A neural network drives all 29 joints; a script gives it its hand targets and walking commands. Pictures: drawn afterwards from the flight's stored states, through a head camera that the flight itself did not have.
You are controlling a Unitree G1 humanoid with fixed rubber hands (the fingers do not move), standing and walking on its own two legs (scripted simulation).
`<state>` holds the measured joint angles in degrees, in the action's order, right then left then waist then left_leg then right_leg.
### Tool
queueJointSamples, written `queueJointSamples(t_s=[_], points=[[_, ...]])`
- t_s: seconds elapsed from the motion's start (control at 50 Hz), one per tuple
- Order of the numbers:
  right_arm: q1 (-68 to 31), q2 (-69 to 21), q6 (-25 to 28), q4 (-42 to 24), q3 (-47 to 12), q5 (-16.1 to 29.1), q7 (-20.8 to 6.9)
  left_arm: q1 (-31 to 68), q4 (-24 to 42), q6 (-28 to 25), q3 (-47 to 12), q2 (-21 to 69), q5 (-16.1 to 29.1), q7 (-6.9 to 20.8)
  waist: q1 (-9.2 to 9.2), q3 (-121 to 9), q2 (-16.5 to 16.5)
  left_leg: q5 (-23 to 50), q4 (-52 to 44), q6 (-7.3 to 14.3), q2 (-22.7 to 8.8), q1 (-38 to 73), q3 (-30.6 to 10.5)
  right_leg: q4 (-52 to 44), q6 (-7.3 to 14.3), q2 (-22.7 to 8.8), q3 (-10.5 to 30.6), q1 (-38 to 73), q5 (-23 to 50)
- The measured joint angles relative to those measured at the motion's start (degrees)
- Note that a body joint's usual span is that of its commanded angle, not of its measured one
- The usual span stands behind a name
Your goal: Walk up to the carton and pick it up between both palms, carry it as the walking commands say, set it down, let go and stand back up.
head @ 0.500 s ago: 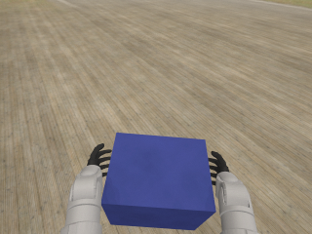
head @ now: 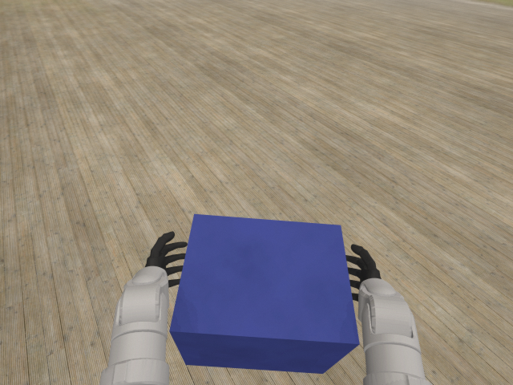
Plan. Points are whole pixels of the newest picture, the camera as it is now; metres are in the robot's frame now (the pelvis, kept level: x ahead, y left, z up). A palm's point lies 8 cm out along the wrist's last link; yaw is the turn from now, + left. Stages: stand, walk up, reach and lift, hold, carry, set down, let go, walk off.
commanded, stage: reach and lift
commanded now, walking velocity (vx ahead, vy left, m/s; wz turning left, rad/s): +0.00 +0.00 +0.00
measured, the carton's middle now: (261, 297) +0.30 +0.00 -0.04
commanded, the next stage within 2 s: hold in 0.26 s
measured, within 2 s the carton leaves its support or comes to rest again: neither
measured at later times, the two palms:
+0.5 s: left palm (155, 279) +0.27 +0.17 +0.04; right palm (368, 297) +0.26 -0.17 +0.03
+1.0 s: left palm (124, 273) +0.27 +0.22 +0.06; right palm (344, 293) +0.25 -0.12 +0.06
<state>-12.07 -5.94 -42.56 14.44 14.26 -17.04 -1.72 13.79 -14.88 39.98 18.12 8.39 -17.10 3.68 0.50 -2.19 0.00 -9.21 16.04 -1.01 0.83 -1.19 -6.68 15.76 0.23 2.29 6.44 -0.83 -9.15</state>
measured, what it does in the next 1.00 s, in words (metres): shifts its weight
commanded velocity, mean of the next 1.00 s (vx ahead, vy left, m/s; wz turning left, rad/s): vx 0.00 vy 0.09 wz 0.00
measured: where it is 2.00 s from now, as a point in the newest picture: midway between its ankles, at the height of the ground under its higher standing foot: outside the picture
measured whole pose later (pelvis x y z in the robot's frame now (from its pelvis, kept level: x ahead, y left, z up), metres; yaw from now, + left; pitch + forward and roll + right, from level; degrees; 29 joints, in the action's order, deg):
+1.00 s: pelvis -0.02 +0.06 -0.03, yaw -4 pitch +2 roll +0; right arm -14.2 -2.3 -61.9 -2.2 6.7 -8.4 3.7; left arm 12.9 7.6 61.5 13.6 6.2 -5.4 -6.3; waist 0.7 -8.8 0.8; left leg -17.4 36.0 3.6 0.5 -21.1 7.6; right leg 37.0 -2.2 -4.0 1.4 -22.5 -16.9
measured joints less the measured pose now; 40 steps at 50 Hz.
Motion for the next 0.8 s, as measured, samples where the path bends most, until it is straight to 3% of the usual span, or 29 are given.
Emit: queueJointSamples(t_s=[0.08,0.2,0.38,0.6,0.64,0.7,0.8], points=[[-0.4,-0.2,0.2,0.0,0.1,-0.1,0.3,-0.1,0.5,-0.1,-0.2,0.0,0.3,-0.4,0.12,0.6,0.1,0.0,0.3,-0.1,0.0,-0.6,-0.4,0.1,0.1,0.0,-0.4,-0.4,0.0],[0.4,-0.4,0.3,-1.0,-1.1,0.4,0.9,-1.0,1.7,0.0,-1.8,-0.2,1.0,-3.4,-0.08,0.0,-0.2,0.0,0.0,0.0,0.0,-1.1,-0.4,-0.6,0.0,-0.1,-0.4,-0.7,0.2],[3.5,-1.0,-0.3,-3.1,-1.3,0.4,0.9,-2.9,2.2,0.3,-2.0,-0.5,0.8,-0.5,-0.83,-0.8,-0.3,-0.2,-0.4,0.5,0.5,0.6,-0.3,-1.6,-0.4,-0.6,-0.4,1.4,0.1],[2.3,0.8,0.0,-2.7,-1.0,1.0,0.1,-1.7,2.2,0.8,-3.4,-0.3,1.2,-1.6,-0.97,0.3,-0.2,0.2,0.6,0.7,0.7,-1.4,0.3,-0.2,-0.7,-0.6,0.1,-1.0,0.5],[1.6,1.7,-0.2,-3.0,-1.9,1.5,0.6,-1.3,3.1,1.2,-4.0,-0.2,2.2,-2.8,-0.6,-1.0,-0.5,-1.4,4.5,0.5,0.2,-5.1,2.0,3.4,-0.8,-0.3,0.3,-4.8,-0.6],[0.3,3.2,-1.7,-4.1,-3.8,3.5,2.8,-1.1,4.8,2.0,-5.8,-0.2,4.3,-6.7,-0.44,-3.3,-1.7,-4.6,11.6,0.7,-0.9,-11.4,4.3,9.1,-1.5,0.2,0.4,-10.4,-3.0],[-0.7,5.2,-6.6,-6.6,-6.2,7.2,4.1,-1.0,9.5,7.4,-5.7,-0.2,6.9,-8.5,-1.01,-6.2,-0.1,-4.9,13.9,1.4,-0.5,-15.6,9.2,14.7,-3.4,-2.3,1.1,-16.0,-5.7]])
